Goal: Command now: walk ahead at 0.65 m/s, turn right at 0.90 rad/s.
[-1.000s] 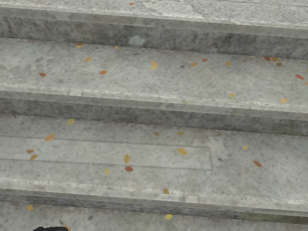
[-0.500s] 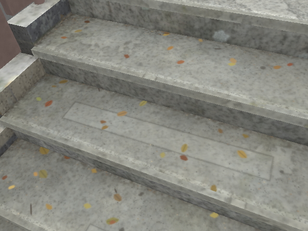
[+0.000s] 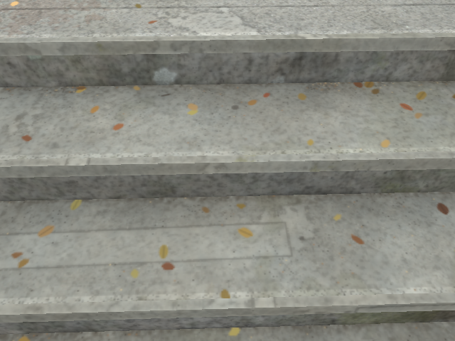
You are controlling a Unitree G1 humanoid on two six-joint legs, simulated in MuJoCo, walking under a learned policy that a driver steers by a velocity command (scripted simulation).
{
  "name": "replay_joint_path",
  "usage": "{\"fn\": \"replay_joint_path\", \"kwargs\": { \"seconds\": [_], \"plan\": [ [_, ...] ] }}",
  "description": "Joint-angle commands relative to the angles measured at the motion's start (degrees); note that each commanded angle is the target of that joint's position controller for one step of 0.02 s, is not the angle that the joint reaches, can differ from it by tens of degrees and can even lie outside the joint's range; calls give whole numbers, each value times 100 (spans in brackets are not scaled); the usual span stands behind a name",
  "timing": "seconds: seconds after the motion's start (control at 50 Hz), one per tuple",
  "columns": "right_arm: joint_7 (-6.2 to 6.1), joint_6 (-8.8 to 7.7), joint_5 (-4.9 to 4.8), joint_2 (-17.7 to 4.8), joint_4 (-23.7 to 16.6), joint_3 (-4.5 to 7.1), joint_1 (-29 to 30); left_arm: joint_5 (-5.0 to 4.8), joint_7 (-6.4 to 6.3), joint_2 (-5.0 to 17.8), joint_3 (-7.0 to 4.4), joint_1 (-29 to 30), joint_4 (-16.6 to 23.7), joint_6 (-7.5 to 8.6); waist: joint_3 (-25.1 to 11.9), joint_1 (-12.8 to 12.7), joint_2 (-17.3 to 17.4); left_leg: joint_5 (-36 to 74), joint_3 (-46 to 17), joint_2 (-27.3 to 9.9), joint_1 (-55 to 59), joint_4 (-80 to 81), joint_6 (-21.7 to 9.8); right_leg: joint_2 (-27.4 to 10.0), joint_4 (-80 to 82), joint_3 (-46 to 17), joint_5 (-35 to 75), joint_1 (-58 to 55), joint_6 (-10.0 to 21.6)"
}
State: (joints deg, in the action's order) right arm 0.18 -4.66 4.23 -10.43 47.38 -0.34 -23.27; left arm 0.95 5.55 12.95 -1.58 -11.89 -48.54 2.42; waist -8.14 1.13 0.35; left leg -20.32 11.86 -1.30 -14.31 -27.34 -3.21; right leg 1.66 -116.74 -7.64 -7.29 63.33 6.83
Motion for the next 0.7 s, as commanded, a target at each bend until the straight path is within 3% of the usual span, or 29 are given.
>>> {"fn": "replay_joint_path", "kwargs": {
  "seconds": [0.02,0.08,0.12,0.16,0.2,0.22,0.24,0.26,0.28,0.3,0.32,0.34,0.36,0.38,0.4,0.42,0.44,0.46,0.5,0.52,0.54,0.56,0.58,0.6,0.62,0.64,0.66,0.68,0.7],
  "plan": [
    [45,-445,-236,-834,293,306,-727,62,-497,-320,68,1830,1266,-135,1132,-10,-772,-1078,-1551,-2014,1110,1576,-213,-302,-696,526,-738,2209,-205],
    [-2,-607,-225,-451,591,225,-543,137,-644,-290,5,1996,1657,-424,1470,-248,437,-968,-1064,-1862,650,2036,-125,-310,-849,622,-612,2152,-149],
    [-23,-598,-195,-400,745,238,-639,92,-665,-298,-34,1988,1807,-495,1590,-353,448,-899,-688,-1808,1063,2129,-97,-358,-648,532,-844,2392,28],
    [-108,-465,-199,-225,951,207,-1073,106,-605,-403,49,2592,2101,-529,1787,-253,319,-758,-337,-1579,1129,2403,-11,-484,299,967,-1052,2284,115],
    [-251,-320,-192,-370,962,226,-1335,55,-529,-243,42,2744,2177,-601,1826,-86,427,116,-13,-1622,1635,2811,-171,-543,1105,1616,-1504,2200,186],
    [-355,-274,-263,-482,1119,256,-1538,32,-461,-401,136,2995,2343,-621,1747,-29,753,1049,131,-1757,2010,3152,-302,-793,1611,1747,-1924,1913,397],
    [-389,-188,-325,-328,1142,207,-1583,24,-430,-347,146,3134,2284,-596,1829,24,239,2713,629,-1437,2110,3026,-194,-553,2442,2202,-2177,1270,525],
    [-408,-146,-442,-359,942,167,-1251,-89,-392,-479,219,2737,2125,-570,1574,-83,159,5370,967,-1275,1470,2637,-104,-228,3851,2722,-2174,-481,651],
    [-488,-143,-552,-677,895,191,-1572,-106,-417,-472,233,2288,1992,-583,1081,-245,387,9857,793,-1662,1354,1824,-203,424,3890,3216,-2559,-1887,616],
    [-500,-156,-545,-1135,830,270,-1550,-158,-460,-434,156,1081,1713,-538,440,-781,949,11720,576,-2042,1493,685,-312,645,4238,2860,-2398,-3111,730],
    [-335,-132,-652,-1477,620,354,-1221,-210,-506,-119,15,-197,1304,-425,-300,-1187,1516,12096,389,-2074,1614,-738,-522,903,4947,2341,-2672,-4236,907],
    [-185,-226,-704,-1624,303,438,-794,-149,-513,291,-164,-951,1157,-338,-742,-1578,1603,10547,181,-1678,105,-2482,-524,486,5881,902,-2788,-6034,1069],
    [53,-365,-627,-1011,-169,378,-494,-47,-531,1121,-490,-976,1055,-273,-851,-1338,-12,4261,-472,-250,-2285,-5026,-126,-1131,8053,-2527,-4311,-7165,1264],
    [199,-495,-519,-1056,-527,541,608,32,-538,1528,-691,-962,1037,-269,-1528,-1476,-129,1730,-1890,462,-2506,-7377,-124,-1775,10067,-4708,-5109,-6836,751],
    [149,-457,-478,-554,-988,511,1013,124,-529,1386,-642,-499,895,-75,-893,-1001,383,1844,-2514,285,-3095,-8422,-176,-1955,10186,-4317,-4797,-6139,463],
    [98,-419,-400,-222,-1032,405,1014,96,-527,975,-533,-479,572,74,-66,-622,854,2113,-2246,-35,-3284,-8458,-230,-1944,9978,-3649,-4252,-5369,252],
    [44,-400,-371,94,-1038,340,810,140,-547,371,-385,-370,326,182,646,-290,969,2134,-2038,-105,-3594,-8958,-300,-2010,9710,-2759,-2605,-4663,384],
    [-2,-287,-315,289,-1046,277,709,158,-510,-81,-229,-385,48,291,923,11,808,1781,-2004,-170,-3802,-9332,-365,-1845,9524,-1937,-1071,-4335,348],
    [-8,-29,-347,733,-999,97,508,179,-471,-387,-113,-599,-344,418,1097,379,582,1307,-2137,-52,-4365,-9820,-438,-1740,9443,-538,782,-4139,54],
    [-32,93,-418,728,-957,78,455,157,-445,-341,-73,-640,-404,491,1287,481,440,984,-2119,34,-4676,-9511,-421,-1728,9595,101,1318,-4120,-197],
    [517,19,-687,53,-1203,174,1359,551,-77,-397,146,-346,-538,378,895,655,-434,1445,-2347,107,-4864,-9918,-1392,-1528,9448,668,2605,-3658,-597],
    [623,-8,-727,168,-1263,145,1370,570,-40,-114,84,-518,-781,283,845,696,-755,676,-2063,369,-5445,-10735,-1646,-1375,9629,1025,2408,-3972,-549],
    [679,-57,-639,312,-1360,-2,1495,694,-72,-160,176,-915,-1075,186,645,816,-503,366,-1886,495,-5945,-11041,-1879,-1212,9625,1232,1877,-4259,-659],
    [663,-107,-609,348,-1386,-24,1716,779,-124,-54,216,-1156,-1231,163,664,776,-257,419,-1763,550,-6187,-10640,-1886,-1020,9699,1546,1631,-4471,-702],
    [643,-80,-648,142,-1597,-30,2173,848,-89,193,233,-1389,-1298,155,359,793,68,1267,-1377,522,-5920,-9502,-1744,-870,9695,1809,2134,-4513,-823],
    [617,-39,-789,20,-1725,-10,2568,784,-152,504,177,-1669,-1282,168,277,656,-363,1504,-1010,519,-5793,-8996,-1453,-675,9901,2128,2483,-4706,-993],
    [616,121,-909,-265,-1908,45,2855,679,-120,800,94,-1025,-911,116,316,811,-645,1297,-390,583,-4743,-7982,-1249,-730,10242,2555,4436,-4021,-1029],
    [585,344,-795,-600,-1959,113,2769,569,-100,1015,79,-454,-549,93,16,1065,-888,1013,199,946,-2954,-6714,-990,-664,10460,2722,6945,-3022,-988],
    [628,499,-635,-765,-1703,217,2110,306,-150,1416,8,-374,-248,304,-51,1228,-1292,706,649,1357,-1016,-5710,-488,-850,10309,2656,9459,-2436,-976]
  ]
}}
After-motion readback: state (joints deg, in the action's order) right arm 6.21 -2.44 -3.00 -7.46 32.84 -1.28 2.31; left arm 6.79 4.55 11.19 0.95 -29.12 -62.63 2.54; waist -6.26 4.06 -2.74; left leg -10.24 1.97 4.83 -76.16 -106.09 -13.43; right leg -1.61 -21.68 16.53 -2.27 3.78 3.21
